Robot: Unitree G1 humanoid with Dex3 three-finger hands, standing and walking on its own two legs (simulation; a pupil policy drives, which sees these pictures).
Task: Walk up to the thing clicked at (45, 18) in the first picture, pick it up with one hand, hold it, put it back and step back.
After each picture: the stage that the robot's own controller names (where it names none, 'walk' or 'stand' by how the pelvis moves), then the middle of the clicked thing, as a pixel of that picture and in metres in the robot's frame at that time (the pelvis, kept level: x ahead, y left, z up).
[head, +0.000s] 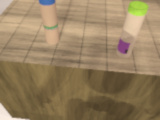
stand; (50, 19) +0.68 +0.18 +0.07
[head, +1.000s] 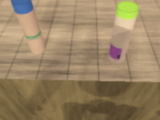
walk; (30, 28) +0.58 +0.25 +0.08
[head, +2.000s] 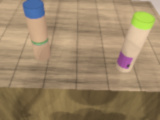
stand; (38, 33) +0.54 +0.20 +0.09
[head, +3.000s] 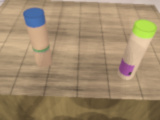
stand; (39, 41) +0.52 +0.20 +0.07
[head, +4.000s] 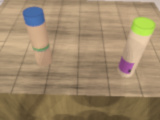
stand; (39, 39) +0.52 +0.20 +0.07
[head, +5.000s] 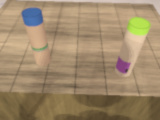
stand; (38, 39) +0.53 +0.21 +0.07
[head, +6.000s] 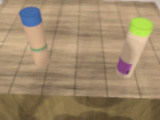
stand; (37, 40) +0.52 +0.21 +0.07
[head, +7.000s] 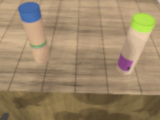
rise first; (36, 36) +0.52 +0.21 +0.07
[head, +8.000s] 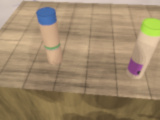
go down; (51, 39) +0.54 +0.20 +0.07
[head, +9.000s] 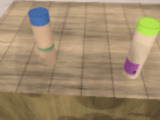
go down; (44, 40) +0.53 +0.19 +0.08
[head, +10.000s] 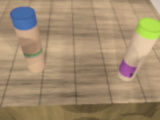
go down; (31, 44) +0.48 +0.18 +0.08
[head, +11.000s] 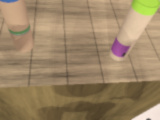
close in; (17, 20) +0.52 +0.19 +0.10
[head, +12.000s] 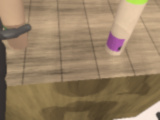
close; (13, 17) +0.53 +0.19 +0.13
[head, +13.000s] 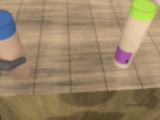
lift; (11, 51) +0.41 +0.22 +0.12
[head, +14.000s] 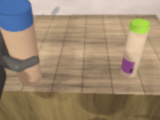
lift; (23, 50) +0.31 +0.18 +0.25
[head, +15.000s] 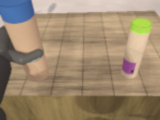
hold; (28, 44) +0.34 +0.16 +0.25
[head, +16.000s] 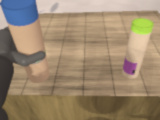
crouch; (31, 46) +0.34 +0.16 +0.24
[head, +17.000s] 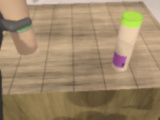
crouch; (17, 16) +0.45 +0.18 +0.26
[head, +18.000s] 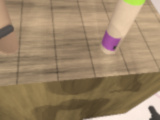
lower; out of the picture +0.51 +0.21 +0.12
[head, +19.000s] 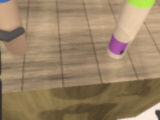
lower; (9, 22) +0.50 +0.19 +0.12
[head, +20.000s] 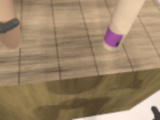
lower; (3, 14) +0.52 +0.19 +0.13
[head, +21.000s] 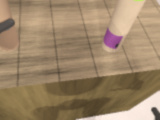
lower; out of the picture +0.52 +0.20 +0.13
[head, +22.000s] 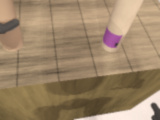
loosen; (3, 14) +0.53 +0.19 +0.13
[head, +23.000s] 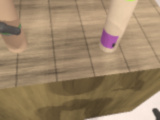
withdraw; (6, 19) +0.52 +0.18 +0.12
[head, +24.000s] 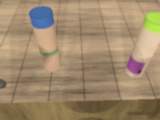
sink last; (47, 43) +0.48 +0.15 +0.10
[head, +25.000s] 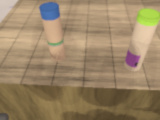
stand; (54, 34) +0.55 +0.17 +0.10
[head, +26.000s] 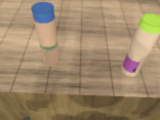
stand; (47, 37) +0.50 +0.17 +0.09
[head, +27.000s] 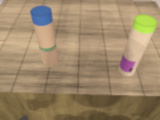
stand; (46, 39) +0.52 +0.17 +0.08
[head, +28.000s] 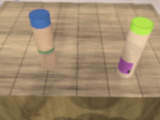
stand; (44, 42) +0.51 +0.17 +0.08
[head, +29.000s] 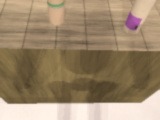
walk; out of the picture +0.66 +0.13 +0.09
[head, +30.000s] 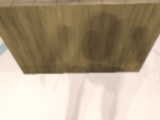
walk; out of the picture +1.00 +0.22 +0.10
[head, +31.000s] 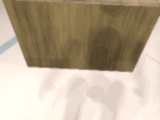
stand; out of the picture +1.18 +0.17 +0.09
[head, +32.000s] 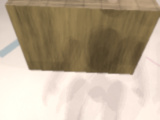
stand; out of the picture +1.18 +0.15 +0.07
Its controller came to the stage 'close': yes
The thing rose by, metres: 0.21
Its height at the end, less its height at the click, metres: +0.00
